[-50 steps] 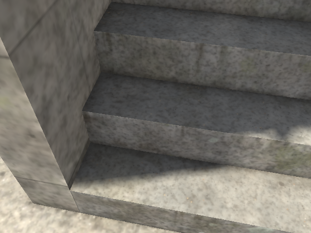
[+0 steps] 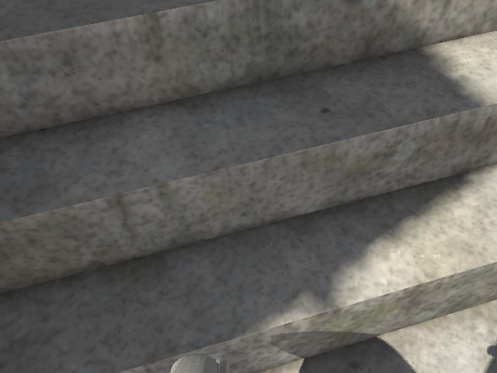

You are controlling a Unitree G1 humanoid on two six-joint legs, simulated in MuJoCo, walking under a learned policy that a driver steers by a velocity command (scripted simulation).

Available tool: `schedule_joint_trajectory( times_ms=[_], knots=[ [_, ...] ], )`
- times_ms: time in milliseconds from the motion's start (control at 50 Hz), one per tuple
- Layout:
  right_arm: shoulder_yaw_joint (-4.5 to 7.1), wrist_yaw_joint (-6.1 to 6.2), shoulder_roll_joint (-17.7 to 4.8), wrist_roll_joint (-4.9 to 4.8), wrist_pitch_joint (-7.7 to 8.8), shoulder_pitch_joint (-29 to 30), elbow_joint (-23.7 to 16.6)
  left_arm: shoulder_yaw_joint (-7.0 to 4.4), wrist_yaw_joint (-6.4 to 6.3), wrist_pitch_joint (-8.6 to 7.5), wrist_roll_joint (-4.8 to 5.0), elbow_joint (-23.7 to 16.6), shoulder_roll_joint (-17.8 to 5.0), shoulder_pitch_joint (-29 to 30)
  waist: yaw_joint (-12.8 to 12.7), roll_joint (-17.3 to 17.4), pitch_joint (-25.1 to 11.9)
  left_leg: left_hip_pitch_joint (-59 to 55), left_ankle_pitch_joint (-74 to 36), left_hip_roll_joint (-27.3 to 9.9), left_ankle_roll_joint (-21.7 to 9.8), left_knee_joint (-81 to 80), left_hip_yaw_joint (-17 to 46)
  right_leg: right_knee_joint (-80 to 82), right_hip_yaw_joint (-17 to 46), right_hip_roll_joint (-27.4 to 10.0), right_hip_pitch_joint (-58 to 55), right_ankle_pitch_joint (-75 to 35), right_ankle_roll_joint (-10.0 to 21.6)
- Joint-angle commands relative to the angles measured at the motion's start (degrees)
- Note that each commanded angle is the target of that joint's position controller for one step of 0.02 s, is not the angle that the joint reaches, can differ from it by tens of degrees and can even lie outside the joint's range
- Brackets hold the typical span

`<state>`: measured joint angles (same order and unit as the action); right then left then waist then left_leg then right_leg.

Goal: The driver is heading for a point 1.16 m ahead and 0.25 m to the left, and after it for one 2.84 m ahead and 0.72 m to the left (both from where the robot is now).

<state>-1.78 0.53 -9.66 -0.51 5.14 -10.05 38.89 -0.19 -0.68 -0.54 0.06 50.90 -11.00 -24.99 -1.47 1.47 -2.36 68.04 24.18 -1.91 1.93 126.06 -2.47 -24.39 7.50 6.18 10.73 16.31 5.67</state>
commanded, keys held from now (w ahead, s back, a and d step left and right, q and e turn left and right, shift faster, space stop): w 0.70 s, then w+q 0.30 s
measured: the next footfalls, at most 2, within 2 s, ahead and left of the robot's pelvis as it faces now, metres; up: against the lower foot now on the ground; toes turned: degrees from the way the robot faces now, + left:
left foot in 0.20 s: +0.28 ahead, +0.12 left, +0.21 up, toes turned +4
right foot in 0.78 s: +0.60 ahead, -0.10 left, +0.41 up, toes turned -6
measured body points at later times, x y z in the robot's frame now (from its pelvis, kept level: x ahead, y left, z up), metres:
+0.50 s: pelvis +0.24 +0.05 +0.20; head +0.24 +0.08 +0.65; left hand +0.48 +0.22 +0.12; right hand +0.15 -0.16 +0.05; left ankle +0.24 +0.12 -0.54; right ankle +0.34 -0.11 -0.27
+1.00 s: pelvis +0.52 -0.01 +0.38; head +0.54 +0.01 +0.83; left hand +0.53 +0.24 +0.22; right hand +0.61 -0.25 +0.24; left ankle +0.45 +0.14 -0.05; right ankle +0.56 -0.10 -0.33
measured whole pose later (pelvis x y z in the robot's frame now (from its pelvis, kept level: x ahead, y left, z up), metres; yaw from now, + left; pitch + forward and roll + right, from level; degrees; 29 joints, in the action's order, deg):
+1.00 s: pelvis +0.52 -0.01 +0.38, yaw +5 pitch +7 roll -4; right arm 2.7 -7.3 -13.7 1.9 3.7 -12.7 58.9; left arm 0.0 4.0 -1.8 -3.0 61.3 -12.9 -13.7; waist -1.8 2.6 -6.0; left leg 55.5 -4.1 2.4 -16.2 120.5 11.9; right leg -39.7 -13.7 -0.4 28.9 17.6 3.6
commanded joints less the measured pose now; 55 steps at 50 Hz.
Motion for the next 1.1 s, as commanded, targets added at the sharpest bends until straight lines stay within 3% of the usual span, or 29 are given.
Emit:
schedule_joint_trajectory(
  times_ms=[20, 100, 140, 200, 220, 240, 260, 300, 340, 360, 380, 400, 420, 440, 460, 560, 600, 720, 740, 780, 800, 820, 840, 860, 880, 900, 940, 1020, 1100],
  knots=[
    [-2.18, -0.74, 1.7, -1.41, 1.66, 8.0, -9.0, -0.39, -0.67, 0.87, -0.11, 2.5, -5.4, -7.3, -0.8, -5.7, 8.1, 28.0, 3.4, -1.0, -1.6, 11.8, 2.4, 5.6, 16.2, -20.0, -14.7, -8.9, 6.7],
    [-4.81, -0.76, 3.0, 1.32, 2.44, 21.7, -18.0, 0.29, -2.38, 0.60, 1.87, 3.5, -4.5, -3.2, -0.5, -5.1, 8.4, 6.3, -8.5, -3.0, -1.3, -19.2, -5.4, 16.1, 9.5, -14.4, 7.4, -16.7, 4.2],
    [-5.95, 0.22, 5.2, 2.49, 1.84, 21.3, -20.1, -0.95, -4.04, 1.10, 2.90, 5.1, -8.9, -4.5, 3.0, -10.0, -3.3, -33.2, -2.1, 1.4, -4.0, -42.2, -11.9, 22.9, 4.7, -14.5, 15.2, -53.2, 7.2],
    [2.05, -0.69, -12.0, 1.98, 1.16, -10.3, -7.7, -3.28, -3.76, -1.17, 0.18, 5.1, -17.4, 0.0, 16.3, -17.0, -20.9, -50.8, 9.5, 5.6, -8.5, -61.4, 0.2, -9.9, 2.4, -18.1, -11.5, -117.6, 7.2],
    [4.35, -0.50, -18.6, 4.43, 0.47, -19.9, -0.9, -2.97, -2.05, -2.38, 0.50, 2.7, -11.9, 1.7, 16.1, 8.5, -22.1, -64.7, 1.0, -7.1, -17.2, -81.1, 30.2, -31.6, 2.2, -9.7, 6.2, -90.1, 5.0],
    [4.69, 1.25, -18.8, 5.76, -0.97, -28.4, 4.0, -2.01, 1.01, -3.87, -1.60, 3.5, -5.6, 3.4, 16.8, 28.4, -26.6, -74.5, -1.6, -17.2, -24.7, -108.8, 67.0, -58.1, 12.8, 6.0, 18.9, -11.3, 3.2],
    [3.70, 2.13, -12.2, 3.32, -1.43, -22.9, 5.6, -2.64, 3.91, -4.68, -0.81, 2.4, -4.5, 5.3, 13.1, 14.9, -18.9, -67.5, 17.0, -19.5, -22.5, -109.1, 70.4, -77.4, 16.9, 4.8, 29.2, -4.4, 3.0],
    [2.22, 0.95, -4.2, 0.36, -2.08, -16.5, 13.3, -0.09, 4.32, -4.12, 0.05, -6.1, 2.4, 20.7, 6.8, -2.5, 6.9, -45.4, 25.6, -16.9, -17.7, -105.7, 49.2, -86.9, 4.3, -0.7, 43.7, -4.3, 3.9],
    [-0.11, -0.19, 5.4, 2.41, -2.51, -10.0, 16.8, 1.06, 3.79, -2.78, 1.20, -5.9, 3.5, 12.5, -2.9, -4.8, 8.3, -34.6, 11.7, -11.8, -11.1, -103.4, 26.9, -91.6, 3.6, -3.7, 42.0, -7.7, 4.4],
    [1.16, 0.45, 4.3, 1.95, -1.08, -7.3, 18.5, 1.48, 1.42, -1.23, -2.47, -7.3, 8.6, 11.7, -5.7, -5.3, 12.7, -30.4, 11.1, -8.6, -8.6, -103.3, 19.8, -93.4, 2.0, -2.1, 46.8, -6.7, 2.8],
    [0.97, -0.33, 4.2, 1.96, -0.05, -8.3, 20.1, 2.28, 0.44, -0.87, -2.34, -7.1, 10.1, 9.9, -5.7, -2.5, 12.7, -33.1, 4.8, -7.9, -7.6, -104.2, 14.8, -99.3, 1.9, -1.6, 53.1, -6.7, 3.1],
    [0.78, -1.92, 2.0, 7.11, 0.77, -3.1, 16.4, 3.19, 5.38, -0.75, -0.01, -8.9, 4.3, 13.9, -3.9, 6.4, 5.5, -34.7, 1.9, -2.7, -8.4, -105.9, 6.9, -88.4, 3.9, -1.8, 56.5, -16.4, 12.5],
    [0.55, -2.81, 1.2, 8.69, 0.86, -0.4, 16.1, 1.63, 6.69, -1.31, 0.07, -9.0, 0.6, 14.4, -5.2, 3.2, 3.0, -28.7, -2.6, -1.2, -8.6, -108.4, 1.7, -82.2, -1.3, -2.0, 50.2, -21.8, 13.2],
    [1.73, -2.48, -0.3, 1.33, 2.15, -5.9, 19.6, 1.87, 1.80, -1.51, -1.99, -9.0, 5.9, 16.6, -6.3, -4.6, 9.7, -27.4, -3.8, -3.8, -7.1, -109.0, 2.2, -83.9, -5.5, -1.7, 47.2, -18.1, 4.7],
    [0.49, -1.67, 1.3, -0.57, 2.73, -10.1, 20.7, 2.76, 0.65, -2.13, -1.47, -10.2, 6.7, 16.3, -5.8, -4.8, 8.5, -28.6, -7.9, -4.5, -6.7, -109.9, 2.4, -79.4, -8.6, -3.1, 47.9, -21.4, 1.5],
    [3.60, 1.10, -5.9, 2.34, 3.31, -24.9, 22.6, 2.06, -1.29, -2.45, -3.26, -13.0, 7.1, 28.1, 2.3, 3.4, 5.0, -65.5, -0.8, -13.4, -11.7, -111.7, 14.5, -101.8, -8.2, -9.3, 80.3, -9.5, 1.3],
    [3.36, 1.60, -2.9, 2.37, 3.09, -27.7, 23.4, 2.29, -1.09, -2.84, -2.96, -17.0, 7.3, 36.7, 4.9, 3.9, 8.4, -71.8, -0.8, -15.5, -12.3, -114.6, 15.5, -102.0, -8.6, -11.5, 88.9, -3.8, 1.5],
    [3.26, 3.66, 0.9, -0.44, -0.54, -30.8, 26.2, 5.18, 2.00, -0.52, 0.58, -23.5, 10.3, 43.8, 7.6, 6.2, 6.9, -68.4, -46.4, -9.6, -13.5, -130.5, 1.8, -57.7, -21.4, -12.0, 53.9, 12.5, 4.3],
    [0.59, -7.73, -3.9, 7.78, 0.86, -36.0, 31.0, 6.56, 7.56, 4.22, -1.67, -26.2, 9.0, 50.5, -0.4, 17.5, -10.7, -57.8, -101.4, -17.1, -22.5, -123.1, 7.2, -58.8, -20.0, -4.4, 38.2, 15.1, 5.4],
    [5.30, -12.35, -17.1, 2.11, 3.02, -20.4, 24.5, 2.76, 7.44, 5.82, -0.86, -18.5, -1.5, 31.0, -9.7, 13.9, -19.2, -70.2, -131.0, -16.1, -19.9, -110.6, 3.2, -38.2, -21.0, 1.5, 23.5, 0.9, 3.3],
    [6.36, -12.95, -18.7, 3.08, 2.99, -18.4, 25.2, 1.61, 5.58, 6.32, -1.51, -14.5, -4.1, 19.5, -12.3, 12.6, -23.9, -61.8, -130.5, -16.1, -18.0, -98.3, 4.8, -30.0, -13.7, -0.3, 5.6, -6.6, 5.2],
    [3.26, -14.42, -10.4, 7.13, 2.97, -28.9, 25.4, 2.28, 4.38, 5.41, -0.08, -8.5, -4.9, 6.0, -11.4, -5.6, -37.2, -38.8, -101.8, -10.5, -16.4, -80.1, 10.5, -23.1, 13.8, -13.5, -20.3, -12.5, 16.2],
    [3.66, -14.35, -7.5, 6.29, 0.84, -29.2, 29.4, 0.32, 3.82, 5.92, -3.35, -2.6, -8.4, -10.5, -15.7, -13.0, -38.1, -33.5, -37.1, 0.4, -13.5, -54.4, 14.7, -2.4, 40.0, -24.9, -21.7, -7.2, 22.8],
    [5.31, -13.84, -6.9, 3.29, -0.59, -24.2, 30.4, -1.56, 4.51, 3.69, -3.90, 1.4, -10.1, -10.8, -14.4, -8.8, -21.3, -21.4, -39.1, 3.4, -12.7, -21.3, 23.3, 5.9, 46.5, -27.6, -6.4, 12.8, 19.4],
    [6.20, -5.16, -2.7, 1.37, 2.91, -6.7, 13.3, -4.11, 1.18, 0.42, 0.98, 3.0, -9.0, 8.5, -3.2, -6.1, -21.2, -24.5, -28.8, 2.2, -9.0, -12.5, 10.8, -1.5, 31.5, -25.4, -3.4, 20.2, 13.1],
    [3.68, -6.94, 1.6, 2.22, 0.34, -12.1, 24.6, 0.43, 3.86, -0.46, -2.25, 5.5, -2.6, 5.7, -5.5, -1.7, -4.8, -8.3, -34.1, 4.1, -13.2, -4.7, 21.8, 2.0, 26.8, -23.9, 6.9, 13.4, 12.8],
    [3.27, -7.55, 1.9, 2.53, -1.04, -7.8, 21.1, 2.93, 5.61, -1.36, -2.24, 8.2, 6.9, 13.4, 0.1, 4.1, -3.0, -4.8, -28.8, 2.5, -17.6, -0.6, 21.2, 1.2, 13.0, -23.4, 8.2, -4.6, 9.5],
    [1.10, -8.85, 5.4, 1.65, -2.93, -2.5, 15.8, 2.39, 4.03, -4.22, -4.79, 12.0, 4.0, 10.9, 5.8, -5.9, -1.2, 8.4, -14.3, 2.1, -22.8, 15.5, 10.6, 7.7, -9.0, -19.3, 8.1, -8.6, 6.0],
    [-0.29, -8.24, 2.0, 0.97, -3.94, 7.1, 9.3, 3.33, 4.48, -5.39, -8.84, 12.0, 2.0, 9.3, 7.8, -3.4, 0.7, 12.1, -20.9, 0.1, -23.9, 7.3, 5.2, 15.1, -17.1, -16.4, 15.3, 3.7, 3.6]
  ],
)
Keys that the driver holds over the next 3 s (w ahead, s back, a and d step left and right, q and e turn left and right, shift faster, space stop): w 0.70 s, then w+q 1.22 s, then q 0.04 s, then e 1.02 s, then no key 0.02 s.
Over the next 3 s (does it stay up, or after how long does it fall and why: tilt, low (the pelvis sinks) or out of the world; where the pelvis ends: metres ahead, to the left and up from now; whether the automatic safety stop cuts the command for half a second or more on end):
stays up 1.12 0.17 0.81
